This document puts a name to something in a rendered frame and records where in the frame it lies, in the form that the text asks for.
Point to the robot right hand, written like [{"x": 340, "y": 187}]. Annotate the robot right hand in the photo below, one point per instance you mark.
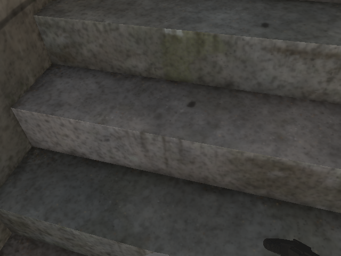
[{"x": 286, "y": 247}]

